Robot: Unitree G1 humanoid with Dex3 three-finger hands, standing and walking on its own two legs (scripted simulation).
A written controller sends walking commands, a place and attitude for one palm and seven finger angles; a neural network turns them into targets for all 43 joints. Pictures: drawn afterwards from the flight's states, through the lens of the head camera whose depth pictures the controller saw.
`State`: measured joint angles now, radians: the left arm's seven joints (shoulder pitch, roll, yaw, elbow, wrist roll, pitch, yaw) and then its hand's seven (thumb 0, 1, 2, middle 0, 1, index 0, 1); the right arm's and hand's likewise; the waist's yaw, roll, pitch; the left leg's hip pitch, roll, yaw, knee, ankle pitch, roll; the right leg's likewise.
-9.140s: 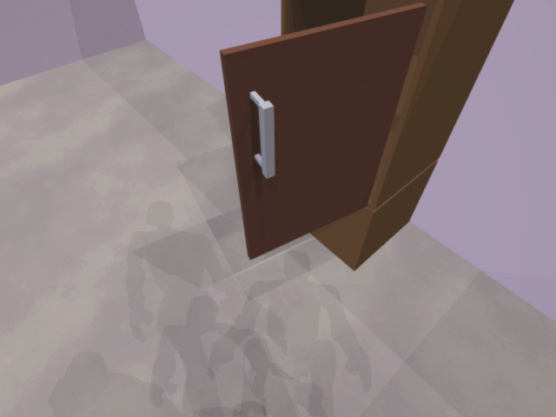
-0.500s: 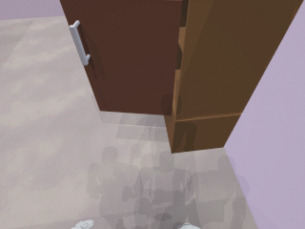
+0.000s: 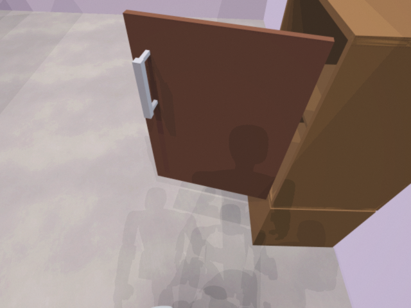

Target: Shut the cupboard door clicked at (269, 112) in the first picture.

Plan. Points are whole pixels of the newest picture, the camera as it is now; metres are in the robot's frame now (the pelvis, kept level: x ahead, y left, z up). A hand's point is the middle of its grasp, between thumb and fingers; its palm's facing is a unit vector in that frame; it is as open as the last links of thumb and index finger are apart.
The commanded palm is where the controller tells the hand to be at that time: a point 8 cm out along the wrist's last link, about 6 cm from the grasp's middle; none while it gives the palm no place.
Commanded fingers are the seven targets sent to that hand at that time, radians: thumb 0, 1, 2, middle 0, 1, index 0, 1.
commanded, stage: take the last steps up to it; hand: left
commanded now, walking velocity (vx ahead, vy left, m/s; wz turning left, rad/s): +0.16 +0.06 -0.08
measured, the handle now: (147, 86) +0.57 +0.21 +0.11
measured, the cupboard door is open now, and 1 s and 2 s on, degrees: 77 77 77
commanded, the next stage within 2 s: come to a stop and stand still in 0.04 s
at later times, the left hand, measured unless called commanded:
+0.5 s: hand (133, 270) +0.21 +0.19 -0.16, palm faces -0.04 -0.98 -0.21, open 7.3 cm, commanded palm none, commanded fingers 0.00 0.90 0.90 -0.20 -0.30 -0.20 -0.30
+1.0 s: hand out of the picture +0.13 +0.20 -0.16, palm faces -0.01 -0.97 -0.24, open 7.4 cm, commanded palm none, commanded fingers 0.00 0.90 0.90 -0.20 -0.30 -0.20 -0.30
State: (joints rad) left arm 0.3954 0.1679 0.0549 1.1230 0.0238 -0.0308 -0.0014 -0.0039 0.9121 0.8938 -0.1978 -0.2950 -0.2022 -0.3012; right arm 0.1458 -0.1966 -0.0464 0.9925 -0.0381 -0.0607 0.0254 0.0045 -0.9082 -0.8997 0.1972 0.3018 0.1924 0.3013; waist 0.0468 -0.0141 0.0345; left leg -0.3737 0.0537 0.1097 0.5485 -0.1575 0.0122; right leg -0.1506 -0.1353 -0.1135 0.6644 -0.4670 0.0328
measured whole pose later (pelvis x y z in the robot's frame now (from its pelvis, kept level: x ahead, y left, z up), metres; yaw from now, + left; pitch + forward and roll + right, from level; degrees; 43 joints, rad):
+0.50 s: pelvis +0.11 +0.02 +0.01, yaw -2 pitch +1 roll +1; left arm 0.12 0.18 0.03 1.00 0.01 0.01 0.03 0.00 0.91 0.89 -0.20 -0.29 -0.20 -0.30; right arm 0.25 -0.15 -0.03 1.09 -0.01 0.03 -0.03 0.00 -0.91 -0.90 0.20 0.30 0.20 0.30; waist -0.03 -0.02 0.07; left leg -0.20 0.02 0.15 0.56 -0.32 -0.01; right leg -0.31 -0.06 -0.10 0.58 -0.26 -0.02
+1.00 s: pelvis +0.10 +0.02 +0.00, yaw -3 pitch -1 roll +0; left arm 0.29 0.15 0.00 1.00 0.02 0.01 0.05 0.00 0.90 0.89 -0.20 -0.30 -0.20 -0.30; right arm 0.17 -0.18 -0.03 0.94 -0.02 0.00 -0.01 0.01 -0.91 -0.90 0.20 0.30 0.19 0.30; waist 0.01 0.04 0.04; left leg -0.25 0.01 0.05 0.59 -0.31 0.01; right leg -0.22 0.00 -0.02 0.60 -0.35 -0.01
